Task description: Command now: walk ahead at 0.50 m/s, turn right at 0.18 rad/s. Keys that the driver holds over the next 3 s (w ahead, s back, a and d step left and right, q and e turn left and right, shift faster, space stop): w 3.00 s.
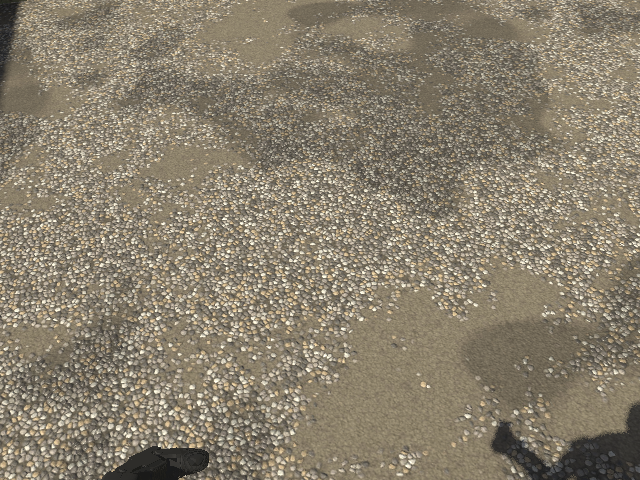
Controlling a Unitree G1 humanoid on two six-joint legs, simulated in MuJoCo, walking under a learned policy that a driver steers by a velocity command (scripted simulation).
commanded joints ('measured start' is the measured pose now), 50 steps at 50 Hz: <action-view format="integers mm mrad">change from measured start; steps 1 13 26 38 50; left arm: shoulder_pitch -87 -87 -104 -97 -106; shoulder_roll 93 63 70 36 37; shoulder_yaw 28 17 8 5 6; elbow -82 -67 -79 -79 -72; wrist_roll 2 12 -2 28 24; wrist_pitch -18 -32 -27 -45 -50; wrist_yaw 5 2 7 -12 -9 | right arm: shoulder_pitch -70 -102 -131 -124 -108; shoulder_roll -74 -60 -12 -46 -37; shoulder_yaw -24 -37 -22 -28 -25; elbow -87 -97 -104 -116 -124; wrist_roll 4 4 6 10 4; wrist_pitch -12 38 23 34 35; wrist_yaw -9 -17 -12 -12 -12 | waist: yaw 13 23 4 30 18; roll -22 -10 -54 8 -7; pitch -48 -140 -23 -60 -88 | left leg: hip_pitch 136 137 124 64 76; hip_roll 40 49 16 79 72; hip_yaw -64 -35 -44 -86 -77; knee -64 28 -31 -74 -57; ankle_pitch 103 319 -8 198 185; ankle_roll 13 -14 -5 11 6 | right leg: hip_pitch -117 -56 -188 -68 -59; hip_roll -73 -85 -110 -79 -87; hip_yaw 68 -3 117 -29 -20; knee -134 -22 -218 -76 -71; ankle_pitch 77 498 -15 286 311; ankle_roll -42 -47 -42 -19 -26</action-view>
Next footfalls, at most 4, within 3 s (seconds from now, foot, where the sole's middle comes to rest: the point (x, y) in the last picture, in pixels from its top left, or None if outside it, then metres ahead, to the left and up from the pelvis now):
none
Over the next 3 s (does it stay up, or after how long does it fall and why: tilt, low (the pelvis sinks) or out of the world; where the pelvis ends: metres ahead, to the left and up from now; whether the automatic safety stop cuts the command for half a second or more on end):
stays up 0.01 0.00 0.00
